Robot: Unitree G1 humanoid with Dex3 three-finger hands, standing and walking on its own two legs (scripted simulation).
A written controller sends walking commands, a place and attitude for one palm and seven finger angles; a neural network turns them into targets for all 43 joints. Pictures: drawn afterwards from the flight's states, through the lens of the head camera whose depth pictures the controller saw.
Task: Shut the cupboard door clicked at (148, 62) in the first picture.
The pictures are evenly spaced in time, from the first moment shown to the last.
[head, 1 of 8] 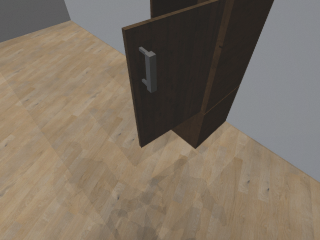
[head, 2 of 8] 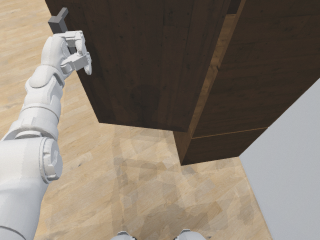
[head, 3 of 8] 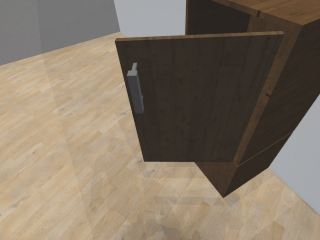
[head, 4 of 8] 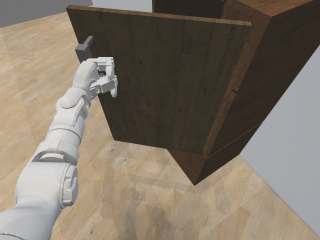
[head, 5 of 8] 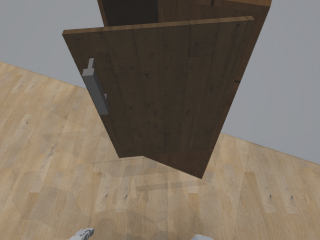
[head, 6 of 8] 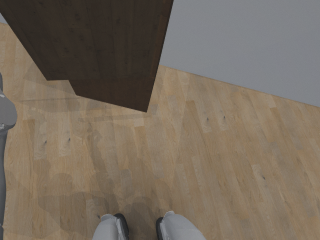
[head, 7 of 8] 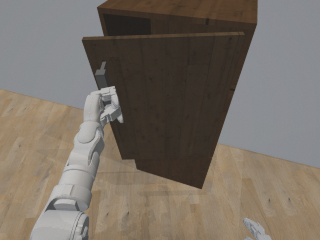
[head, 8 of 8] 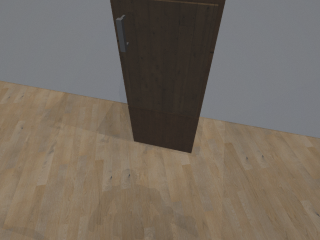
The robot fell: no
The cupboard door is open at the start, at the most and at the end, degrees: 83 83 0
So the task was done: yes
